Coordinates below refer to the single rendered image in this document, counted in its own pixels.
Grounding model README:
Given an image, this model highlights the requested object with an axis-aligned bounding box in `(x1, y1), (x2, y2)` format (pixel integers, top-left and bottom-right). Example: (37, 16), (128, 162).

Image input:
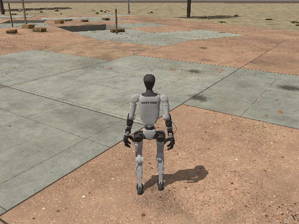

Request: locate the robot head
(142, 74), (157, 97)

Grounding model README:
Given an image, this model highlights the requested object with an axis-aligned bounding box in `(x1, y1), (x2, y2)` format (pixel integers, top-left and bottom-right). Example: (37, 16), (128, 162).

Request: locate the right robot forearm
(165, 114), (174, 138)

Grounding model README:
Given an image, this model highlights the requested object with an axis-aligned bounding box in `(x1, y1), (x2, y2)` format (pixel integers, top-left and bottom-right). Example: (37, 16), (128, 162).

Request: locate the right robot upper arm
(159, 94), (170, 121)

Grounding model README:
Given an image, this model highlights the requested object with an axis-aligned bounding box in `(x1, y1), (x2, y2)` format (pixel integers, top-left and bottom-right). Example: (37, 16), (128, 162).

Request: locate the robot right thigh
(156, 130), (165, 162)

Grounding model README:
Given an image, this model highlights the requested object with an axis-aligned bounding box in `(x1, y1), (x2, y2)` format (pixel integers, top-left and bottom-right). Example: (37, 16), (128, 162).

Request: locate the left robot hand
(123, 135), (134, 148)

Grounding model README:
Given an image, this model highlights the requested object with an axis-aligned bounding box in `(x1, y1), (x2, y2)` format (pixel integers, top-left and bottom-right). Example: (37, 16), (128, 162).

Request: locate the left robot upper arm
(128, 94), (140, 120)

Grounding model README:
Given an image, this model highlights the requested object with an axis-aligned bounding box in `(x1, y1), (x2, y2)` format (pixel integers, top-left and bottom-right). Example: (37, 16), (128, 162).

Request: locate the right robot hand
(164, 137), (175, 150)

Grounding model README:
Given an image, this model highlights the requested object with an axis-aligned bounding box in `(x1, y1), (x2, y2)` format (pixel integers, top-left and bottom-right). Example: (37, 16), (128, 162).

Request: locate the left robot forearm
(124, 114), (133, 136)

